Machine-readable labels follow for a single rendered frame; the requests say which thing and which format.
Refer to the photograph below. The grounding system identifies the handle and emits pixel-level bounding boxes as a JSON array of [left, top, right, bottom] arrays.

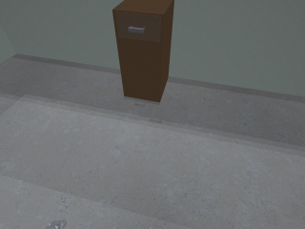
[[128, 26, 145, 33]]

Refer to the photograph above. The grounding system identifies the cabinet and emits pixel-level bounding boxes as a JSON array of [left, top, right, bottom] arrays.
[[112, 0, 174, 103]]

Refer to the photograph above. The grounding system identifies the left robot hand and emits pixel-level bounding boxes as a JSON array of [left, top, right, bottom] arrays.
[[44, 219, 67, 229]]

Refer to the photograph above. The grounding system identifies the drawer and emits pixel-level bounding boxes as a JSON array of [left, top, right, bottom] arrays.
[[115, 11, 161, 42]]

